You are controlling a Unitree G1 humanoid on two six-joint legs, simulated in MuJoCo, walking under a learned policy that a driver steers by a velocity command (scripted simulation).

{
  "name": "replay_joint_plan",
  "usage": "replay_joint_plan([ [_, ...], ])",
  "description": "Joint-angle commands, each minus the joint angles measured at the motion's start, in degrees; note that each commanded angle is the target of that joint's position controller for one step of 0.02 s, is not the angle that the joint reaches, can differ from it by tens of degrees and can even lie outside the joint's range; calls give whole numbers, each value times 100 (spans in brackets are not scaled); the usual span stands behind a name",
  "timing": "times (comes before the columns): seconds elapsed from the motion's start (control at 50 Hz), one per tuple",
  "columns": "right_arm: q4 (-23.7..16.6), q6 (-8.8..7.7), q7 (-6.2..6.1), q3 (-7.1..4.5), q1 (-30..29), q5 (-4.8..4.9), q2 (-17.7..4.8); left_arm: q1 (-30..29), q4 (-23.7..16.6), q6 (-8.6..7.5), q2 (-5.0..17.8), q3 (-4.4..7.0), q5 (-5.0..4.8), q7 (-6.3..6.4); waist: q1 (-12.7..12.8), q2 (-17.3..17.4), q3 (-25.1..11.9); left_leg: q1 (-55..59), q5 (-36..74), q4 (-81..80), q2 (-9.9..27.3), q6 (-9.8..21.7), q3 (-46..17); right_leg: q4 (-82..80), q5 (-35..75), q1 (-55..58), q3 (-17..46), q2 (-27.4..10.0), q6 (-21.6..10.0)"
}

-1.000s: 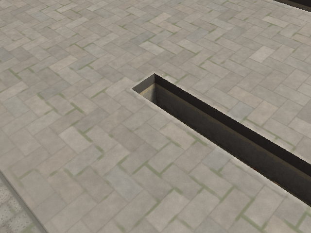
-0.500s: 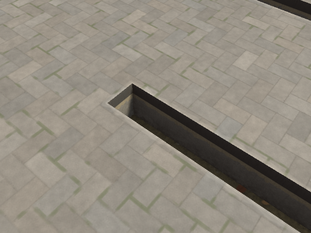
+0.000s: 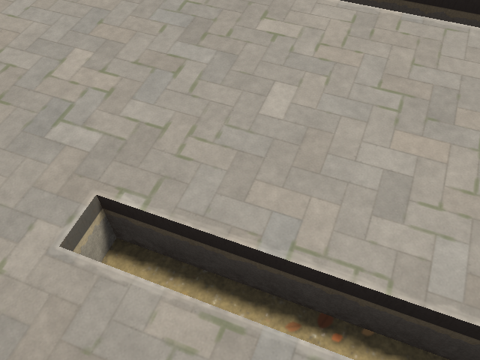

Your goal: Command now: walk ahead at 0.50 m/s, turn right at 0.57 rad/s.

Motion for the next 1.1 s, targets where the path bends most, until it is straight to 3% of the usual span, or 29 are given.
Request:
replay_joint_plan([
  [0.02,-371,-37,-23,-187,185,-95,-730,-3,-463,-127,655,186,49,74,-157,-277,-765,-1057,514,-586,327,-110,-241,-1515,1125,1273,2143,-1489,-1187],
  [0.12,-527,73,19,-15,-699,-136,-314,451,-236,-79,888,246,-47,231,115,-400,-436,-819,2050,-2702,77,-369,-92,-1477,990,542,1537,-1082,-862],
  [0.24,-781,-145,161,-78,-1502,-67,-577,948,81,-75,984,291,-129,291,467,-509,-257,-371,2707,-4121,-172,-223,-302,-1096,-222,784,2163,-1201,-628],
  [0.32,-753,-223,124,-254,-802,-61,-740,826,118,93,944,279,-38,345,-19,-863,-536,537,1927,-4535,-275,124,-195,-325,605,1314,2567,-1169,-351],
  [0.34,-660,-233,99,-324,-175,-109,-895,765,43,90,672,183,-9,317,-317,-645,-1072,1679,1882,-4396,172,338,-494,487,365,981,2277,-927,-156],
  [0.36,-574,-206,65,-445,544,-171,-1304,1106,-77,69,319,65,-59,293,-425,344,-1825,3547,961,-4482,1255,884,-1877,2275,-841,-447,1523,-291,201],
  [0.38,-390,-102,134,-523,995,-106,-1374,1439,-175,25,348,15,-144,309,-385,2046,-2244,4353,-839,-5178,2047,1441,-4093,3950,-2400,-1894,936,-38,420],
  [0.4,-496,-68,142,-380,737,-32,-871,1263,-2,5,874,138,-121,304,-422,1252,-1459,3732,-1091,-5439,1958,1302,-3884,4495,-2027,-2374,1035,-411,494],
  [0.44,-591,13,121,-265,84,-214,-580,629,-18,49,1046,192,-19,356,-272,419,-621,2253,848,-5532,1457,1095,-2204,4310,-1278,-1780,829,-677,568],
  [0.5,-399,-11,173,-207,-14,-152,-419,563,-59,126,662,148,-24,338,-48,542,-465,1664,1675,-5841,1169,1210,-1374,3427,-1211,-1257,764,-1015,532],
  [0.6,-2,25,168,-318,74,-146,-839,-39,-226,33,119,-67,189,226,-102,380,-804,1792,3386,-5979,1059,1411,-498,2096,-291,-728,364,-1040,648],
  [0.64,50,78,171,-363,109,-41,-927,-88,-176,-23,234,-68,112,165,-128,283,-832,1711,3888,-5885,953,1402,-112,1981,-61,-499,56,-927,662],
  [0.68,66,36,205,-391,280,-19,-1027,893,300,-43,513,100,1,48,132,217,-1294,1662,4044,-5518,1198,1659,-185,3326,567,-136,-25,-940,585],
  [0.72,75,53,193,-299,123,6,-799,545,136,-62,532,134,9,46,215,442,-926,1426,4420,-5161,1092,1584,-24,3347,203,-36,-311,-863,422],
  [0.74,140,160,138,-218,195,207,-581,-546,-301,-46,219,-52,-3,65,-192,660,-132,1641,4380,-5228,754,1356,70,1651,-1139,-679,-309,-758,314],
  [0.76,281,236,87,-225,528,123,-678,-815,-454,-52,207,-41,2,69,-265,792,-180,1987,5099,-4801,792,1334,-15,1275,-1433,-411,-564,-446,290],
  [0.78,373,306,33,-253,663,53,-906,-411,-406,-60,290,9,-1,66,-52,906,-579,2236,5844,-4204,897,1361,-62,839,-1260,101,-631,-271,228],
  [0.8,121,252,12,-341,-148,-148,-1186,2085,508,-146,811,294,-15,-21,1162,647,-1559,1120,6225,-2609,983,1414,296,1542,913,2468,-809,-211,264],
  [0.82,-230,158,7,-293,-1000,34,-884,3427,1053,-167,1029,405,40,-3,1894,164,-1315,-566,4114,-600,536,982,349,460,1200,3381,-376,-541,151],
  [0.84,-173,59,52,3,360,92,73,1771,297,-262,1094,189,88,33,381,-1754,-864,-2208,-1075,922,-394,732,-2,-254,2978,3451,2326,-2182,-626],
  [0.86,49,-23,84,-80,250,102,-312,1611,120,-316,519,1,-121,-30,379,-720,-591,-2573,-1107,950,-427,926,-802,126,5048,3020,2153,-2402,-741],
  [0.88,-218,-26,101,-123,197,286,-412,1613,201,-384,646,32,-265,-127,145,-767,-499,-2823,-956,712,-316,886,-600,-530,2738,2518,2473,-2627,-1128],
  [0.9,-317,3,30,-58,-148,312,-240,1515,355,-376,821,140,-325,-168,82,-346,-265,-3079,-847,539,21,740,-412,-1017,776,2306,3023,-2731,-1388],
  [0.92,-366,64,4,-58,-418,251,-323,1113,282,-391,627,44,-322,-159,-13,0,204,-3186,-239,224,181,578,-494,-1226,574,1843,2927,-2659,-1348],
  [0.96,-282,149,88,-108,-559,151,-411,984,318,-478,736,97,-98,-13,-62,-77,267,-3374,728,-82,267,316,-476,-1180,1261,1986,2376,-2433,-1098],
  [1.0,-424,143,88,-178,-1328,367,-474,1390,528,-629,546,60,-12,162,78,-676,616,-3926,1226,-696,241,266,-817,-1615,380,2431,1721,-2175,-528],
  [1.04,-541,252,79,-130,-1477,396,-402,1475,642,-560,366,24,-170,269,84,-596,988,-3600,1739,-1569,-85,198,-735,-2308,33,1913,1136,-1912,-428],
  [1.06,-559,283,63,-104,-1682,339,-230,1556,700,-510,333,-2,-139,302,101,-613,976,-3229,2183,-1819,-299,152,-491,-2489,36,1704,771,-1820,-373],
  [1.1,-811,199,232,128,-2337,-106,347,1204,629,-491,485,-11,-82,435,324,224,746,-446,4463,-2895,-581,317,658,-3201,611,-283,-485,-1564,-82],
])
Velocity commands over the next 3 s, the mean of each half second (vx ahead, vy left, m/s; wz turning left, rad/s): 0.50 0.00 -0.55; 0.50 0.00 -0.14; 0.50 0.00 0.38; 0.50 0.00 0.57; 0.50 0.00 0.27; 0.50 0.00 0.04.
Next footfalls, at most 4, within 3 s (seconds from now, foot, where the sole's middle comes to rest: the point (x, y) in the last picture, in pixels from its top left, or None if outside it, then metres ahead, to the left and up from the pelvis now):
0.34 left None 0.39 0.14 -0.77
0.80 right None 0.39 -0.11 -0.77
1.26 left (281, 204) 0.93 -0.08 -0.77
1.80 right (326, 145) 1.18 -0.25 -0.77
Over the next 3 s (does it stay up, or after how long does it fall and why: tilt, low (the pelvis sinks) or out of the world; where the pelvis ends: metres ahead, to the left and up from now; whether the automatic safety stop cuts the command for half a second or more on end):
stays up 1.63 -0.03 -0.01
